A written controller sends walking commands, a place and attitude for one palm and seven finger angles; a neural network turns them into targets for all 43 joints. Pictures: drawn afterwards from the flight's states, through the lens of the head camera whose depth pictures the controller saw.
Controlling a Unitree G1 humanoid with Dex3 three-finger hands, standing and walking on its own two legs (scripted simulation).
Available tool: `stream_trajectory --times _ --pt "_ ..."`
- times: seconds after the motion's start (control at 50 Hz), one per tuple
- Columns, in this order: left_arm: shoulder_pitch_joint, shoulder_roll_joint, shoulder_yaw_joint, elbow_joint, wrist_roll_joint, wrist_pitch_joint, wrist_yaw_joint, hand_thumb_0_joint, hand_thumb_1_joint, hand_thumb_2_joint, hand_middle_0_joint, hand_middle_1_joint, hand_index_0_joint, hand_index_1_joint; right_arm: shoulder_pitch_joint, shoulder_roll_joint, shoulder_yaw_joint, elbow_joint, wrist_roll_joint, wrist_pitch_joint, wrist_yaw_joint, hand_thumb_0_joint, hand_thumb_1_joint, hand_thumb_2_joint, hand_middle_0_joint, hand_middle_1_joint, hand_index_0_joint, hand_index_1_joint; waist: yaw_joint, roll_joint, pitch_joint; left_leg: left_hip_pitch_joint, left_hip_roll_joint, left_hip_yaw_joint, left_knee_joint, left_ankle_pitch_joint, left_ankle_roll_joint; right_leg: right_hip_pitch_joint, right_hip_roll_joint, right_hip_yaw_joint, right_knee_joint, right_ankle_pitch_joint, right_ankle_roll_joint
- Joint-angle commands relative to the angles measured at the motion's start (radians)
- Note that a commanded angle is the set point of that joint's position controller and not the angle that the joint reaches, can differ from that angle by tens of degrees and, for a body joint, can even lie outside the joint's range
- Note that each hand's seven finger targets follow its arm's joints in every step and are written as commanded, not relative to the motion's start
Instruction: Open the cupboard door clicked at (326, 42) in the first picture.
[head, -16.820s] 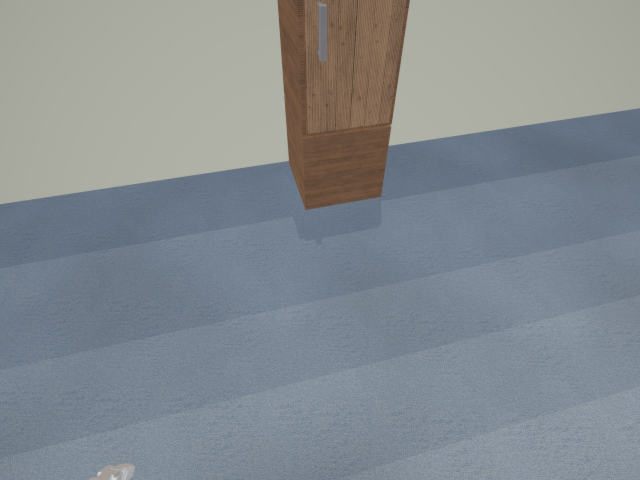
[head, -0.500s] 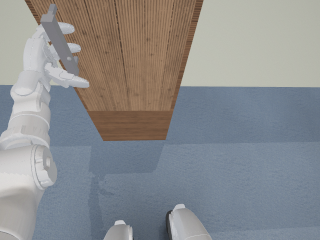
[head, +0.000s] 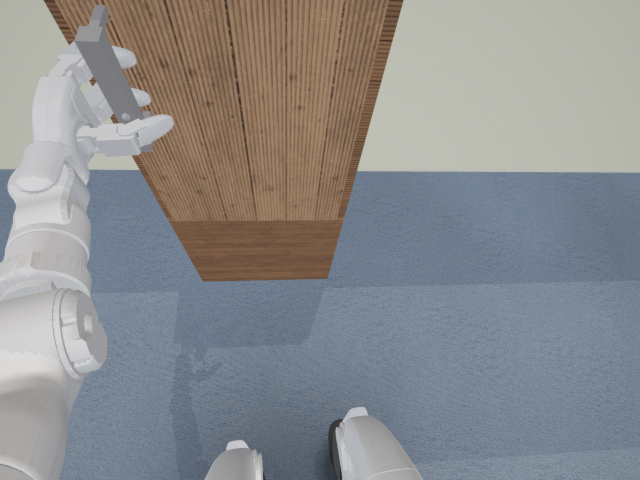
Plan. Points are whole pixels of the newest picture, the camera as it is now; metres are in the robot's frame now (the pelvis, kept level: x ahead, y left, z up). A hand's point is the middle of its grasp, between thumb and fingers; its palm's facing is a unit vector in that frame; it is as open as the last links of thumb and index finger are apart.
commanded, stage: close the thumb around the handle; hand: left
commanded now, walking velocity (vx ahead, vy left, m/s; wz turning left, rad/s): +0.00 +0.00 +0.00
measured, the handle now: (124, 86) +0.58 +0.18 +0.09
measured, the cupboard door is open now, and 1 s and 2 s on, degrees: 0 23 47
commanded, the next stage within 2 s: pull the door open along its arc in 0.32 s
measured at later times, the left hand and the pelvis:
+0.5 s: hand (138, 121) +0.52 +0.16 +0.09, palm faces -0.06 -1.00 -0.02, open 5.8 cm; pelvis +0.00 +0.00 +0.00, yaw +0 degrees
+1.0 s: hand (165, 209) +0.40 +0.12 +0.09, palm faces +0.05 -1.00 +0.06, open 6.2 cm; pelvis +0.02 +0.00 +0.02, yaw -1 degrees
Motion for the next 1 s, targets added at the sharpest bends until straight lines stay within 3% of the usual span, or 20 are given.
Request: stream_trajectory --times 0.0,0.02,0.06,0.1,0.16,0.22,0.28,0.32,0.38,0.42,0.58,0.66,0.74,0.84,0.86,0.88,0.9,0.94,0.96,0.98 --pt "-0.422 0.226 0.01 -0.21 -0.021 -0.072 -0.013 0.0 0.62 0.78 -0.38 -1.32 -0.38 -1.32 0.171 -0.166 -0.064 -0.043 0.005 -0.015 -0.006 0.0 -0.9 -0.9 0.2 0.3 0.2 0.3 -0.004 0.11 -0.497 0.185 -0.024 0.002 -0.113 0.395 0.016 0.383 0.026 -0.003 -0.052 0.319 -0.031" --pt "-0.421 0.23 0.016 -0.195 -0.026 -0.065 -0.014 0.0 0.676 0.804 -0.384 -1.326 -0.384 -1.326 0.173 -0.17 -0.065 -0.043 0.006 -0.013 -0.007 0.0 -0.9 -0.9 0.2 0.3 0.2 0.3 -0.012 0.065 -0.468 0.158 -0.023 0.003 -0.115 0.367 0.021 0.385 0.027 -0.002 -0.059 0.304 -0.028" --pt "-0.442 0.261 0.036 -0.194 -0.028 -0.063 -0.014 0.0 0.788 0.852 -0.392 -1.338 -0.392 -1.338 0.174 -0.173 -0.064 -0.049 0.008 -0.013 -0.012 0.0 -0.9 -0.9 0.2 0.3 0.2 0.3 -0.012 0.052 -0.455 0.14 -0.027 0.001 -0.121 0.35 0.025 0.403 0.027 0.001 -0.062 0.3 -0.03" --pt "-0.467 0.235 0.009 -0.239 -0.02 -0.07 -0.015 0.0 0.9 0.9 -0.4 -1.35 -0.4 -1.35 0.171 -0.166 -0.066 -0.046 0.006 -0.015 -0.01 0.0 -0.9 -0.9 0.2 0.3 0.2 0.3 -0.008 0.132 -0.508 0.197 -0.026 -0.001 -0.118 0.388 0.017 0.385 0.025 -0.001 -0.052 0.314 -0.031" --pt "-0.46 0.193 -0.019 -0.276 -0.03 -0.087 -0.016 0.0 0.9 0.9 -0.4 -1.35 -0.4 -1.35 0.171 -0.166 -0.069 -0.046 0.003 -0.017 -0.009 0.0 -0.9 -0.9 0.2 0.3 0.2 0.3 -0.013 0.146 -0.519 0.267 -0.019 -0.013 -0.108 0.463 0.009 0.334 0.029 -0.015 -0.046 0.322 -0.034" --pt "-0.478 0.21 0.007 -0.192 -0.042 -0.066 -0.002 0.0 0.9 0.9 -0.4 -1.35 -0.4 -1.35 0.168 -0.171 -0.065 -0.029 0.006 -0.015 -0.011 0.0 -0.9 -0.9 0.2 0.3 0.2 0.3 -0.03 0.067 -0.447 0.183 -0.021 -0.013 -0.114 0.369 0.015 0.336 0.028 -0.012 -0.059 0.27 -0.025" --pt "-0.508 0.247 0.027 -0.246 -0.022 -0.075 0.014 0.0 0.9 0.9 -0.4 -1.35 -0.4 -1.35 0.169 -0.168 -0.066 -0.037 0.001 -0.021 -0.011 0.0 -0.9 -0.9 0.2 0.3 0.2 0.3 -0.012 0.138 -0.518 0.207 -0.027 -0.011 -0.111 0.394 0.012 0.357 0.023 -0.007 -0.045 0.294 -0.028" --pt "-0.478 0.249 0.029 -0.259 -0.008 -0.086 0.025 0.0 0.9 0.9 -0.4 -1.35 -0.4 -1.35 0.169 -0.163 -0.065 -0.04 -0.001 -0.021 -0.008 0.0 -0.9 -0.9 0.2 0.3 0.2 0.3 -0.001 0.146 -0.533 0.235 -0.023 -0.015 -0.104 0.443 0.007 0.348 0.023 -0.011 -0.036 0.315 -0.03" --pt "-0.44 0.258 0.048 -0.269 -0.013 -0.096 0.036 0.0 0.9 0.9 -0.4 -1.35 -0.4 -1.35 0.168 -0.163 -0.066 -0.049 -0.003 -0.016 -0.004 0.0 -0.9 -0.9 0.2 0.3 0.2 0.3 0.006 0.111 -0.562 0.238 -0.021 -0.015 -0.1 0.484 0.005 0.382 0.025 -0.012 -0.029 0.358 -0.029" --pt "-0.48 0.209 -0.001 -0.255 -0.012 -0.089 0.035 0.0 0.9 0.9 -0.4 -1.35 -0.4 -1.35 0.159 -0.162 -0.063 -0.048 0.0 -0.016 -0.003 0.0 -0.9 -0.9 0.2 0.3 0.2 0.3 -0.016 0.092 -0.507 0.21 -0.021 -0.015 -0.109 0.425 0.009 0.361 0.026 -0.012 -0.039 0.32 -0.026" --pt "-0.263 0.217 0.031 -0.334 -0.03 -0.091 0.011 0.0 0.9 0.9 -0.4 -1.35 -0.4 -1.35 0.143 -0.161 -0.073 -0.085 0.01 -0.01 0.0 0.0 -0.9 -0.9 0.2 0.3 0.2 0.3 0.055 0.106 -0.572 0.237 -0.025 0.006 -0.133 0.466 0.009 0.456 0.025 -0.003 -0.043 0.377 -0.033" --pt "-0.088 0.181 0.035 -0.396 -0.071 -0.075 0.002 0.0 0.9 0.9 -0.4 -1.35 -0.4 -1.35 0.117 -0.155 -0.076 -0.119 0.022 -0.009 0.002 0.0 -0.9 -0.9 0.2 0.3 0.2 0.3 0.087 0.017 -0.54 0.173 -0.031 0.029 -0.159 0.441 0.022 0.562 0.026 0.008 -0.059 0.435 -0.036" --pt "0.104 0.121 0.018 -0.527 -0.109 -0.058 -0.004 0.0 0.9 0.9 -0.4 -1.35 -0.4 -1.35 0.071 -0.142 -0.082 -0.151 0.036 -0.013 0.009 0.0 -0.9 -0.9 0.2 0.3 0.2 0.3 0.127 0.022 -0.508 0.161 -0.034 0.053 -0.194 0.436 0.024 0.632 0.015 0.018 -0.076 0.478 -0.037" --pt "0.413 0.016 -0.021 -0.752 -0.16 -0.044 0.005 0.0 0.9 0.9 -0.4 -1.35 -0.4 -1.35 0.001 -0.122 -0.088 -0.2 0.049 -0.033 0.021 0.0 -0.9 -0.9 0.2 0.3 0.2 0.3 0.175 -0.035 -0.471 0.155 -0.036 0.066 -0.233 0.436 0.03 0.713 -0.001 0.027 -0.087 0.521 -0.04" --pt "0.455 -0.021 0.096 -0.86 -0.219 -0.045 0.148 0.0 0.9 0.9 -0.4 -1.35 -0.4 -1.35 -0.039 -0.088 -0.091 -0.214 0.046 -0.048 0.03 0.0 -0.9 -0.9 0.2 0.3 0.2 0.3 0.248 0.003 -0.466 0.183 -0.041 0.061 -0.233 0.454 0.009 0.679 0.01 0.003 -0.106 0.486 -0.036" --pt "0.55 -0.159 -0.02 -0.884 -0.198 -0.033 0.22 0.0 0.9 0.9 -0.4 -1.35 -0.4 -1.35 -0.056 -0.079 -0.086 -0.211 0.042 -0.059 0.042 0.0 -0.9 -0.9 0.2 0.3 0.2 0.3 0.22 0.018 -0.422 0.214 -0.041 0.067 -0.247 0.455 0.002 0.646 0.012 -0.012 -0.117 0.454 -0.032" --pt "0.593 -0.218 -0.064 -0.922 -0.19 -0.028 0.267 0.0 0.9 0.9 -0.4 -1.35 -0.4 -1.35 -0.067 -0.081 -0.087 -0.206 0.045 -0.066 0.05 0.0 -0.9 -0.9 0.2 0.3 0.2 0.3 0.21 -0.004 -0.372 0.228 -0.035 0.062 -0.255 0.451 -0.007 0.606 0.011 -0.032 -0.13 0.418 -0.029" --pt "0.664 -0.237 -0.084 -1.024 -0.147 -0.022 0.361 0.0 0.9 0.9 -0.4 -1.35 -0.4 -1.35 -0.087 -0.081 -0.094 -0.204 0.036 -0.069 0.058 0.0 -0.9 -0.9 0.2 0.3 0.2 0.3 0.207 -0.023 -0.368 0.254 -0.034 0.062 -0.258 0.442 -0.009 0.611 0.009 -0.037 -0.129 0.396 -0.027" --pt "0.693 -0.25 -0.098 -1.072 -0.123 -0.025 0.411 0.0 0.9 0.9 -0.4 -1.35 -0.4 -1.35 -0.096 -0.078 -0.095 -0.209 0.029 -0.07 0.057 0.0 -0.9 -0.9 0.2 0.3 0.2 0.3 0.209 -0.069 -0.368 0.258 -0.034 0.057 -0.262 0.441 -0.007 0.633 0.007 -0.038 -0.132 0.398 -0.029" --pt "0.735 -0.28 -0.118 -1.121 -0.098 -0.024 0.457 0.0 0.9 0.9 -0.4 -1.35 -0.4 -1.35 -0.113 -0.067 -0.095 -0.214 0.023 -0.071 0.059 0.0 -0.9 -0.9 0.2 0.3 0.2 0.3 0.216 -0.048 -0.378 0.268 -0.037 0.063 -0.264 0.444 -0.008 0.652 0.001 -0.031 -0.131 0.412 -0.029"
